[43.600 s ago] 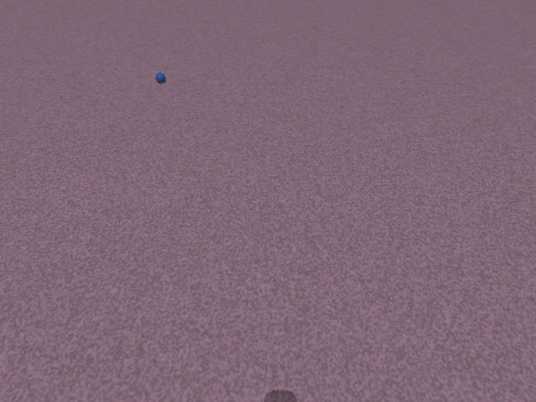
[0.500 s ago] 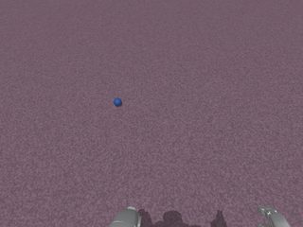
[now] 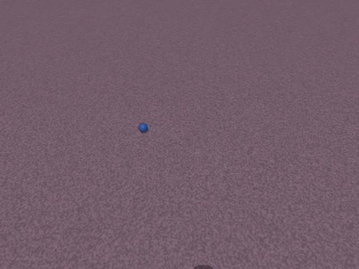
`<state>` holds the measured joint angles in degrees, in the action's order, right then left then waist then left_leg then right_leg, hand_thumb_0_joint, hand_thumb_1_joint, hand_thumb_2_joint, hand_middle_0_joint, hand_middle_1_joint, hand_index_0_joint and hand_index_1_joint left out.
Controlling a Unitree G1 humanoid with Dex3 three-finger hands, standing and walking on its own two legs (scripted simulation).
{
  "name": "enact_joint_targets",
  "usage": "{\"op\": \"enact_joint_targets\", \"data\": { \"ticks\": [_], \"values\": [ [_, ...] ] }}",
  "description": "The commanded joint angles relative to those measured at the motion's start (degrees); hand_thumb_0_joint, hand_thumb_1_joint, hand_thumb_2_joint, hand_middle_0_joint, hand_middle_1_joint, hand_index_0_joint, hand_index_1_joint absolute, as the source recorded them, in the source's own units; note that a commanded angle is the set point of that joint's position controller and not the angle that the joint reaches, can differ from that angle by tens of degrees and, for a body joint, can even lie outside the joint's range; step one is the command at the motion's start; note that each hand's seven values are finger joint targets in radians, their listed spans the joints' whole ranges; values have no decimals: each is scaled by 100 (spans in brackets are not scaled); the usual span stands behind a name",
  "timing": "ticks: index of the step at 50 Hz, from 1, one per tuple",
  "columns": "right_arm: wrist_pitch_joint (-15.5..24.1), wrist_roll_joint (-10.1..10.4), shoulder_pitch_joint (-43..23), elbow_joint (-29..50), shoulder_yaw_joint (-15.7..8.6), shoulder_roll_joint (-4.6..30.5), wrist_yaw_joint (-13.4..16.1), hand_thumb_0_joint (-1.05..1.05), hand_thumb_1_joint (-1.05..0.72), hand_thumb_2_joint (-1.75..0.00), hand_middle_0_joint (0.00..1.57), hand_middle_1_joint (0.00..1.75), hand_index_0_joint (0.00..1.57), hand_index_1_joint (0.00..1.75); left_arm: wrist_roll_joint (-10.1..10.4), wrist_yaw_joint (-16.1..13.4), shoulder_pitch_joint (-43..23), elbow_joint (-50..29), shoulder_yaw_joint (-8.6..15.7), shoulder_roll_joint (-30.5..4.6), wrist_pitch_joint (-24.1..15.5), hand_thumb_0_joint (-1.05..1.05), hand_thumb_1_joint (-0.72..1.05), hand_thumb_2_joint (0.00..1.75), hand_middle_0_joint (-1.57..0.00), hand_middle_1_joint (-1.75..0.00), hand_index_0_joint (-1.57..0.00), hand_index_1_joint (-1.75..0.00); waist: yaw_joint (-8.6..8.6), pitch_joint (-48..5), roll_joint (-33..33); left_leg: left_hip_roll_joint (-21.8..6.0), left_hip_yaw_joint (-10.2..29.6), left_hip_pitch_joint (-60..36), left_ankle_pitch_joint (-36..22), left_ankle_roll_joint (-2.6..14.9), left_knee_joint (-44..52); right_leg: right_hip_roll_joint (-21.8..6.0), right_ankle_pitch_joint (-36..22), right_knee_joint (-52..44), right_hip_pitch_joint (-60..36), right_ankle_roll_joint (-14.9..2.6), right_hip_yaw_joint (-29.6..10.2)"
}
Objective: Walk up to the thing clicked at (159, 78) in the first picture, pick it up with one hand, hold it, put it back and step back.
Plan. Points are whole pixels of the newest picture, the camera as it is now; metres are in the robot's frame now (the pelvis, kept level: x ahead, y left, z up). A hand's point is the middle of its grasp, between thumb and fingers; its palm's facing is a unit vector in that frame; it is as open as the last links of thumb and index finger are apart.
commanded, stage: step back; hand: left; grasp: from above
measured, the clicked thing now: (142, 127) +1.16 +0.27 -0.72
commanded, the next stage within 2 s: stand in 0.56 s
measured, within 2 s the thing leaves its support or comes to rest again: neither
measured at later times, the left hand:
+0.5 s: hand out of the picture +0.12 +0.29 -0.15, palm faces +0.02 -0.94 -0.35, open 7.4 cm
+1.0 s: hand out of the picture +0.13 +0.28 -0.13, palm faces -0.03 -0.94 -0.34, open 7.4 cm
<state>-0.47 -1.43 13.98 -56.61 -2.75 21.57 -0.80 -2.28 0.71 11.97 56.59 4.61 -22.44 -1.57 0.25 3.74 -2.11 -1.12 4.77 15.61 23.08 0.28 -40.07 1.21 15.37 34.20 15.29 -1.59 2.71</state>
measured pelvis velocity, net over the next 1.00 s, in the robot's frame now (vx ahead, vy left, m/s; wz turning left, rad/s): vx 0.04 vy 0.03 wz -0.01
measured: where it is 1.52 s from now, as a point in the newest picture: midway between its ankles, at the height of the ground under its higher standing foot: outside the picture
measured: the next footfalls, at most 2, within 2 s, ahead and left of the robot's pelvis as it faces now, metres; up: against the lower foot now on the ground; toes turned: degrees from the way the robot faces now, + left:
left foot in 0.24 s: +0.12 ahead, +0.15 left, +0.00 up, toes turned +2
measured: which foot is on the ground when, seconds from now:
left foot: up 0.00-0.22, down 0.24-1.00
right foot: down 0.00-1.00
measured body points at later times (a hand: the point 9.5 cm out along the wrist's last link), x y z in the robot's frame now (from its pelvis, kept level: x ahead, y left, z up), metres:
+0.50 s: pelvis +0.04 +0.02 +0.01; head +0.06 +0.03 +0.46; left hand +0.12 +0.34 -0.12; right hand +0.17 -0.26 -0.11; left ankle +0.08 +0.15 -0.72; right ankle +0.03 -0.11 -0.72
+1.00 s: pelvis +0.04 +0.03 +0.02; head +0.05 +0.03 +0.47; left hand +0.13 +0.33 -0.11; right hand +0.12 -0.28 -0.11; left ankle +0.08 +0.15 -0.72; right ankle +0.03 -0.11 -0.72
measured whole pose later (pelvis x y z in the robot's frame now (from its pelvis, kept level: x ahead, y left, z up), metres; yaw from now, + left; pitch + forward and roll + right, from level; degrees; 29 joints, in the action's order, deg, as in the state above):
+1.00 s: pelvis +0.04 +0.03 +0.02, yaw -1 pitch -3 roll +0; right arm 0.7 -0.4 4.1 -66.6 -0.6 20.0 -0.8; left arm -0.7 0.5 4.9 65.4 0.2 -20.1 -1.0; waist 0.1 3.5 0.0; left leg -1.3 -1.9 8.4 7.2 -0.5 -18.6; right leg -1.6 11.4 18.6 4.3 1.3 0.6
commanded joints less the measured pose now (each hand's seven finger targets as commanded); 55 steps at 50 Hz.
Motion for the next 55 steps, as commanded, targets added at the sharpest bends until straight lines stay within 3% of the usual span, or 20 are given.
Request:
{"op": "enact_joint_targets", "data": {
  "ticks": [1,3,5,8,10,11,12,13,14,18,20,27,28,31,33,36,42,44,47,55],
  "values": [
    [153,14,-241,453,-311,1278,137,0,-90,-90,20,30,20,30,34,-133,-122,-525,431,-1745,-219,0,90,90,-20,-30,-20,-30,-269,379,525,47,461,1811,663,56,-1557,-2363,2330,-2191,-440,-1270,-3281],
    [202,28,-103,300,-281,1127,106,0,-90,-90,20,30,20,30,45,-151,-310,-537,349,-1483,-260,0,90,90,-20,-30,-20,-30,-159,222,569,-100,398,1559,264,15,-1233,-1891,941,-1859,-524,-1000,-2259],
    [220,1,-26,223,-253,1016,67,0,-90,-90,20,30,20,30,49,-131,-357,-493,287,-1426,-270,0,90,90,-20,-30,-20,-30,-158,-42,839,-64,91,915,219,-37,-687,-1663,-312,-1532,-309,-864,-1559],
    [231,-13,-233,187,-223,885,66,0,-90,-90,20,30,20,30,108,-122,-478,-486,188,-1348,-200,0,90,90,-20,-30,-20,-30,-129,-185,1109,9,-501,190,-241,-53,366,-1450,-1732,-1043,-130,-720,-976],
    [254,-14,-116,71,-223,810,109,0,-90,-90,20,30,20,30,170,-129,-566,-511,126,-1289,-117,0,90,90,-20,-30,-20,-30,15,-398,956,123,-727,-450,-1341,-6,1332,-1244,-2299,-406,-108,-482,-718],
    [272,-26,-138,52,-259,920,143,0,-90,-90,20,30,20,30,182,-133,-495,-534,46,-1133,-89,0,90,90,-20,-30,-20,-30,18,-532,683,-65,-434,-846,-1950,78,1474,-1107,-2265,-123,50,-294,-647],
    [296,-64,-199,77,-296,1155,174,0,-90,-90,20,30,20,30,221,-124,-424,-557,-30,-937,-65,0,90,90,-20,-30,-20,-30,-32,-734,77,-704,289,-1070,-2489,258,1511,-829,-1461,60,321,-97,-538],
    [290,-12,-648,198,-292,1428,169,0,-90,-90,20,30,20,30,304,-136,-399,-470,-20,-936,-2,0,90,90,-20,-30,-20,-30,-171,-774,-369,-1311,1066,-391,-2015,730,1706,-301,106,321,24,75,-250],
    [260,31,-845,190,-301,1513,149,0,-90,-90,20,30,20,30,280,-163,-389,-313,12,-1017,35,0,90,90,-20,-30,-20,-30,-189,-669,-398,-1494,1121,26,-1632,977,1793,-281,755,226,-410,37,-264],
    [219,43,-1182,59,-142,1161,148,0,-90,-90,20,30,20,30,190,-145,-413,-74,-8,-1117,-70,0,90,90,-20,-30,-20,-30,-198,-609,-354,-795,284,91,-1752,313,1480,-615,-572,-677,-783,-91,-613],
    [213,52,-1273,-32,-130,1091,145,0,-90,-90,20,30,20,30,196,-139,-509,22,3,-1179,-77,0,90,90,-20,-30,-20,-30,-138,-590,-183,-658,86,-251,-1858,200,1416,-754,-985,-804,-582,-117,-710],
    [209,61,-1510,-295,-76,978,116,0,-90,-90,20,30,20,30,185,-139,-776,241,-53,-1088,-86,0,90,90,-20,-30,-20,-30,-99,-698,117,-709,-46,-635,-2034,195,1694,-782,-1211,-1231,-734,-16,-714],
    [238,119,-1374,-317,-48,1019,86,0,-90,-90,20,30,20,30,213,-106,-763,344,-196,-898,-94,0,90,90,-20,-30,-20,-30,-3,-835,89,-684,27,-908,-2319,167,1801,-841,-1328,-1369,-809,26,-743],
    [278,102,-1472,-392,-47,1005,80,0,-90,-90,20,30,20,30,212,-104,-917,374,-201,-955,-92,0,90,90,-20,-30,-20,-30,-27,-776,106,-719,11,-1109,-2697,118,1954,-813,-1360,-1504,-810,80,-673],
    [286,107,-1539,-403,-47,983,79,0,-90,-90,20,30,20,30,201,-113,-888,423,-210,-984,-98,0,90,90,-20,-30,-20,-30,-55,-897,173,-735,-42,-1330,-3030,119,1963,-860,-1728,-1537,-918,90,-645],
    [280,103,-1523,-446,-35,972,77,0,-90,-90,20,30,20,30,191,-113,-934,475,-212,-1006,-97,0,90,90,-20,-30,-20,-30,-33,-804,232,-730,-65,-1320,-2812,102,2107,-883,-1569,-1677,-934,117,-657],
    [263,88,-1505,-513,-30,1004,67,0,-90,-90,20,30,20,30,190,-91,-974,541,-206,-999,-57,0,90,90,-20,-30,-20,-30,-44,-464,142,-683,-43,-976,-1722,32,2475,-867,-635,-1883,-845,108,-691],
    [269,90,-1491,-535,-28,997,60,0,-90,-90,20,30,20,30,174,-88,-964,536,-211,-1014,-70,0,90,90,-20,-30,-20,-30,-51,-557,200,-687,-66,-1057,-1935,33,2446,-896,-770,-1894,-867,92,-700],
    [264,91,-1449,-565,-27,1010,56,0,-90,-90,20,30,20,30,170,-91,-918,549,-229,-984,-75,0,90,90,-20,-30,-20,-30,-44,-463,242,-655,-67,-1007,-1706,14,2480,-887,-590,-1992,-779,105,-711],
    [261,85,-1244,-617,12,986,57,0,-90,-90,20,30,20,30,186,-90,-927,491,-233,-1049,-71,0,90,90,-20,-30,-20,-30,4,-539,239,-681,-79,-1001,-1868,15,2462,-896,-679,-1934,-805,84,-718]
  ]
}}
